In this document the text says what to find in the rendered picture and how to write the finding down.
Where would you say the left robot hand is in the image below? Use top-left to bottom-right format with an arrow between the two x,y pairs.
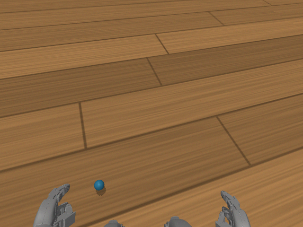
33,183 -> 76,227

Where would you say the right robot hand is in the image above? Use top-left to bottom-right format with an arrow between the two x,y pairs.
215,191 -> 251,227

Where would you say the ball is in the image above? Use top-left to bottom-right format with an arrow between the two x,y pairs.
94,180 -> 104,191

